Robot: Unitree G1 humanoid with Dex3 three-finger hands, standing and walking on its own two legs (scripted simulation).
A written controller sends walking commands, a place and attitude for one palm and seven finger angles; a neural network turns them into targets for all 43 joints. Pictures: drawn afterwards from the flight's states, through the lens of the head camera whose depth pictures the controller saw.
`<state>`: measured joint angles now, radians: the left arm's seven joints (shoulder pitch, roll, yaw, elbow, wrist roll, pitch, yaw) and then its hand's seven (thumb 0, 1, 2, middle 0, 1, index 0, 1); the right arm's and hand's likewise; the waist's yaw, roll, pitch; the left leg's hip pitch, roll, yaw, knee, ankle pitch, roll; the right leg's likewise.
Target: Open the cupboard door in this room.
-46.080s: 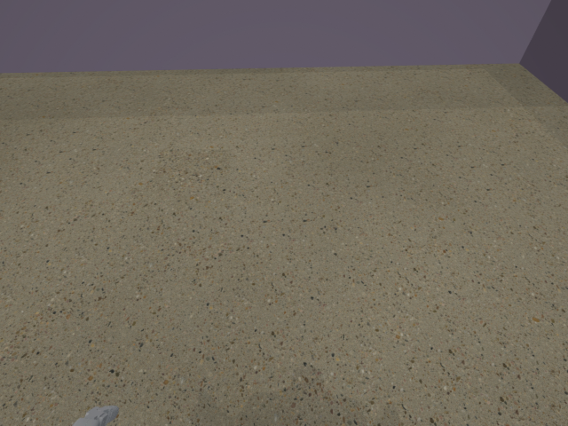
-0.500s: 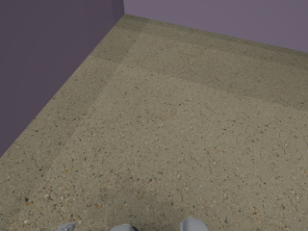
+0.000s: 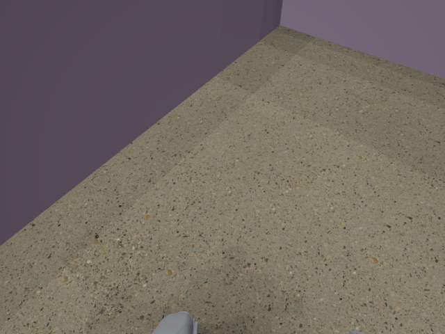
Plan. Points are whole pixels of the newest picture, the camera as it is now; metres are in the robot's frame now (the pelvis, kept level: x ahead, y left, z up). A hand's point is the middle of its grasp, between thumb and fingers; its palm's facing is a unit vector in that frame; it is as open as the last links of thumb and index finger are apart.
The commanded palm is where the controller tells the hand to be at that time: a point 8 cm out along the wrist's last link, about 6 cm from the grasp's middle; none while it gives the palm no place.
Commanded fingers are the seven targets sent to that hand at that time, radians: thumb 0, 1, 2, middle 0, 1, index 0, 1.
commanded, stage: turn to face it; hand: left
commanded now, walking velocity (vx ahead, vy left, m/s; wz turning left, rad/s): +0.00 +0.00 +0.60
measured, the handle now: out of the picture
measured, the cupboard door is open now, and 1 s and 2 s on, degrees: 46 46 46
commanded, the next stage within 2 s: none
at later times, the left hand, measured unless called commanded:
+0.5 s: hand out of the picture +0.05 +0.23 -0.16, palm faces +0.27 -0.92 -0.28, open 7.4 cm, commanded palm none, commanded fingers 0.00 0.90 0.90 -0.20 -0.30 -0.20 -0.30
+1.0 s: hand out of the picture -0.07 +0.18 -0.19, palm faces +0.60 -0.76 -0.25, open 7.4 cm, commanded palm none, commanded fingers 0.00 0.90 0.90 -0.20 -0.30 -0.20 -0.30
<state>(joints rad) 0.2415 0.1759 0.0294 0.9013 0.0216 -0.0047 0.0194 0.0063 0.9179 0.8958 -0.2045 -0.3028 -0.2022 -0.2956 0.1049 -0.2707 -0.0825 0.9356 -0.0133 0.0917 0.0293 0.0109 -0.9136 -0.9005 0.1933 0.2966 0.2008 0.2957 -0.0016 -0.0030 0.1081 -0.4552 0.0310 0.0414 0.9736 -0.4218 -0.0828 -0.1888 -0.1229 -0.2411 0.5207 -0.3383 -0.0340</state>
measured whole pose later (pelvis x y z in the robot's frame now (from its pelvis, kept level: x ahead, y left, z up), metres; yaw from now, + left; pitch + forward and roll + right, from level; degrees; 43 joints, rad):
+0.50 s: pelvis +0.00 -0.01 -0.01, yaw +15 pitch +1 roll +0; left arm 0.14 0.25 0.06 0.87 0.01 0.04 0.00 0.01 0.91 0.90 -0.20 -0.30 -0.20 -0.29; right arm 0.18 -0.22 -0.05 0.92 -0.02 0.05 0.01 0.01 -0.91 -0.90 0.20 0.30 0.21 0.30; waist -0.01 0.02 0.09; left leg -0.30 -0.01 -0.06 0.53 -0.25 -0.01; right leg -0.41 -0.06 -0.01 0.80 -0.40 0.09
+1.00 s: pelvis +0.01 -0.02 -0.02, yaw +37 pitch +1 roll +1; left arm 0.23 0.24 0.06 0.91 0.02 0.03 0.01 0.01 0.91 0.90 -0.20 -0.30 -0.20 -0.30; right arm 0.11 -0.24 -0.07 0.90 -0.01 0.05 0.03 0.01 -0.91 -0.90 0.19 0.30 0.20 0.30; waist 0.01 -0.04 0.10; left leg -0.32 0.01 0.09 0.63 -0.28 0.00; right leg -0.30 -0.20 -0.26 0.79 -0.49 0.04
